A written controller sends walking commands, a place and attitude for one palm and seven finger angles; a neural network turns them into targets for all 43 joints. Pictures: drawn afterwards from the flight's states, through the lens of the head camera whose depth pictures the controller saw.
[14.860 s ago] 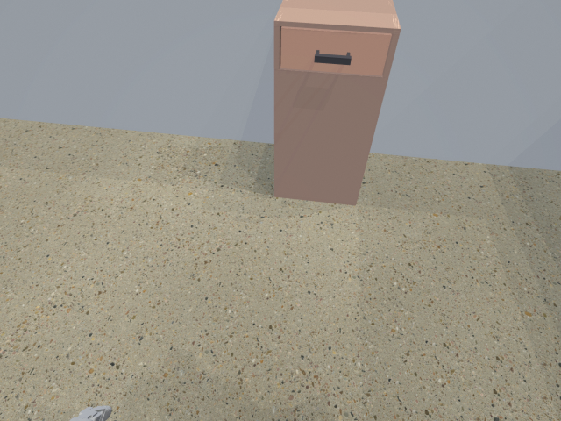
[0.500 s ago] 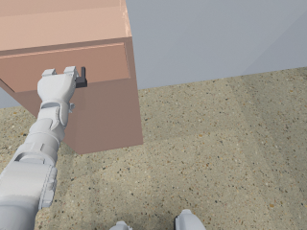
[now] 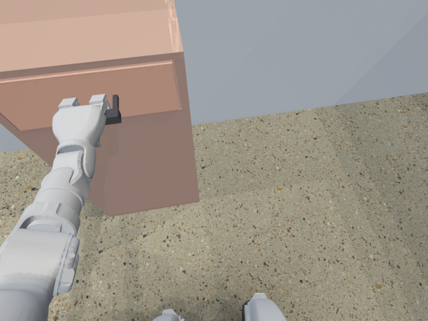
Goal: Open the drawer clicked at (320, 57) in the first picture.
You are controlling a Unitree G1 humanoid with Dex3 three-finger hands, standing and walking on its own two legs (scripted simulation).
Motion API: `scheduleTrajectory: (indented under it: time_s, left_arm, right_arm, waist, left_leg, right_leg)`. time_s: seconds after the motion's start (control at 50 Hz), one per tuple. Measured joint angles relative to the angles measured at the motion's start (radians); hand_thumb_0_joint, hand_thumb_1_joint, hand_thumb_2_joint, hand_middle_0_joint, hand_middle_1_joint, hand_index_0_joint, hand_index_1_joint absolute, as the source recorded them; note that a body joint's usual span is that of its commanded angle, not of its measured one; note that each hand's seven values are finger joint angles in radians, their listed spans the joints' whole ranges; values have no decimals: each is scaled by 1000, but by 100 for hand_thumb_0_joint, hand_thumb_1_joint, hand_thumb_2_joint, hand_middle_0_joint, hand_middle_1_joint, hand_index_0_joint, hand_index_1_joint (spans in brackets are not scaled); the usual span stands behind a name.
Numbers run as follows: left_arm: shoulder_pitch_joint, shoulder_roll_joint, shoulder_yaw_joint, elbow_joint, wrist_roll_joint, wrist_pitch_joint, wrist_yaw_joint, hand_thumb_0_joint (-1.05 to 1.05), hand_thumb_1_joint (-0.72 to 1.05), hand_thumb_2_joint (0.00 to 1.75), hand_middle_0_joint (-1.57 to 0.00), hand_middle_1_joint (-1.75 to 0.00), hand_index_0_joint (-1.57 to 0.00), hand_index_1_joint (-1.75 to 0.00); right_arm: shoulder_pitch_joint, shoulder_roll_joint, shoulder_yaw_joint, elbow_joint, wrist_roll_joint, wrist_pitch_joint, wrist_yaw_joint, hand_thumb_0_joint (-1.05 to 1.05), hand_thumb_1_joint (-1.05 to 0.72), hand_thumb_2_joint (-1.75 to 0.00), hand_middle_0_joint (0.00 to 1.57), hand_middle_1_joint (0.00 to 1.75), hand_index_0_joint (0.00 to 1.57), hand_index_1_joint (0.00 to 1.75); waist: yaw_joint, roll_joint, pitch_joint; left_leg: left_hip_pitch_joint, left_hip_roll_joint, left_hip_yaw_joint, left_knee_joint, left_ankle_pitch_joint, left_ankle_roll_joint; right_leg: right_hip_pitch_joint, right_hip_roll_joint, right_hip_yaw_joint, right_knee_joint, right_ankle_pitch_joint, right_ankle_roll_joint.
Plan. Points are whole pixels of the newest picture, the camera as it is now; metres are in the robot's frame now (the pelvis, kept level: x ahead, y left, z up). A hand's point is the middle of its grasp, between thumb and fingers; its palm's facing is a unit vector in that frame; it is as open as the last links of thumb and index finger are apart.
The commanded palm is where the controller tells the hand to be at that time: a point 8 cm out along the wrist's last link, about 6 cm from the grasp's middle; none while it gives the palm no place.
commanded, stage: pull the drawer open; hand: left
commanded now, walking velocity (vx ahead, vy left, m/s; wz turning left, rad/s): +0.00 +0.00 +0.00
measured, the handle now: (89, 111) +0.53 +0.24 +0.02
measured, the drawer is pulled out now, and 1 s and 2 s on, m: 0.00 0.12 0.25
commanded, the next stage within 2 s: none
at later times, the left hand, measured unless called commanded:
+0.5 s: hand (91, 163) +0.42 +0.22 +0.00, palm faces -0.02 -0.03 -1.00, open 5.9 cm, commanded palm +0.38 +0.22 +0.06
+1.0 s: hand (91, 193) +0.36 +0.21 +0.00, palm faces -0.01 -0.04 -1.00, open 5.8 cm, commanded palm +0.32 +0.21 +0.06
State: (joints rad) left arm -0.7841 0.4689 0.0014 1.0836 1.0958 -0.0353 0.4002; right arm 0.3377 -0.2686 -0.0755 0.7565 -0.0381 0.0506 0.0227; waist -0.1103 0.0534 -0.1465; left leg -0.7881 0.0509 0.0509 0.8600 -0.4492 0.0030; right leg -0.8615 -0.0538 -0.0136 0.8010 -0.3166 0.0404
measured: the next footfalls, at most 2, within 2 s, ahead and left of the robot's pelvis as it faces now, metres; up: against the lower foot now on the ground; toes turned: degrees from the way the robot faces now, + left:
none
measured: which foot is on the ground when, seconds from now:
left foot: down 0.00-1.00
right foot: down 0.00-1.00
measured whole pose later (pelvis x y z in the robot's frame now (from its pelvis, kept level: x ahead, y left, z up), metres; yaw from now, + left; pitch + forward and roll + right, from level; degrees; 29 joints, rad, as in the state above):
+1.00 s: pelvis +0.01 -0.01 +0.02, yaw +0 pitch +13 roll +0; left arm -0.23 0.31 -0.09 0.58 1.08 0.06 0.45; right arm 0.23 -0.25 -0.07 0.70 -0.01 0.05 -0.01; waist -0.01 0.06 -0.12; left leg -0.52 0.05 0.06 0.71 -0.42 -0.01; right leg -0.62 -0.05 -0.01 0.70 -0.31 0.03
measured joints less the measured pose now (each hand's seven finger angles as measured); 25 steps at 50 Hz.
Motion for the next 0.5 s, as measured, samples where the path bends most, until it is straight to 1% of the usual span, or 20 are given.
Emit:
scheduleTrajectory:
  time_s: [0.22, 0.4, 0.5]
  left_arm:
    - [122, -55, -17, -107, -10, 14, 24, 0, 72, 80, -32, -135, -35, -132]
    - [238, -92, -36, -209, -12, 27, 34, 0, 72, 80, -32, -135, -35, -132]
    - [279, -109, -55, -247, -11, 35, 43, 0, 72, 81, -32, -135, -35, -132]
  right_arm:
    - [-1, 14, -6, -1, 9, 14, 4, 0, -90, -90, 20, 30, 20, 30]
    - [-42, 20, -4, -22, 17, 21, -1, 0, -90, -90, 20, 30, 20, 30]
    - [-69, 19, -3, -35, 22, 16, -9, 0, -90, -90, 20, 30, 20, 30]
  waist:
    - [35, 5, -2]
    - [58, 4, -1]
    - [71, 2, 6]
  left_leg:
    - [68, -1, 6, -40, 1, 1]
    - [133, -2, 6, -78, 8, -2]
    - [160, -4, 1, -93, 13, -5]
  right_leg:
    - [63, 1, 4, -33, -1, 2]
    - [124, 2, 2, -62, 0, 0]
    - [152, -1, -3, -70, -1, -2]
